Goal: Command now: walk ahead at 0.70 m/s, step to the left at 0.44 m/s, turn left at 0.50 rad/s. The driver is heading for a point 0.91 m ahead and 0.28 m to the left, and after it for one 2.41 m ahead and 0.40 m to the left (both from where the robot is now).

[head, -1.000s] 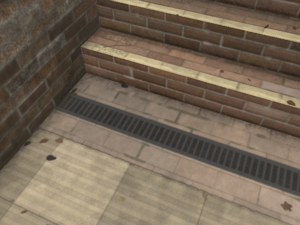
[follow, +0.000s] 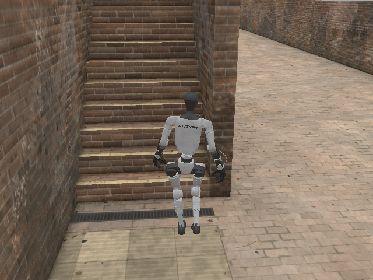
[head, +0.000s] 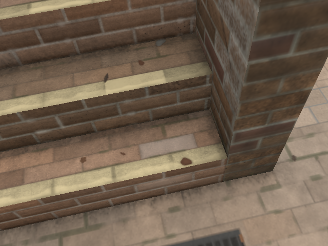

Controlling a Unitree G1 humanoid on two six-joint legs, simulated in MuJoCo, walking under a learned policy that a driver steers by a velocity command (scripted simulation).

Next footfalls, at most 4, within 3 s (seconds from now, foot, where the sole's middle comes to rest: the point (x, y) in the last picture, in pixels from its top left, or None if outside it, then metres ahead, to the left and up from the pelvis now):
0.12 right None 0.24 -0.11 -0.76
0.52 left None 0.43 0.29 -0.76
1.00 right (79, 156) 0.73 0.31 -0.55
1.40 left None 0.89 0.62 -0.35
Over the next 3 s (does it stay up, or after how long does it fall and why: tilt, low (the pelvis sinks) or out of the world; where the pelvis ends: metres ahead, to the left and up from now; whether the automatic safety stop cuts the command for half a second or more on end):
stays up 0.99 0.42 0.43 its command is cut before an obstacle from the start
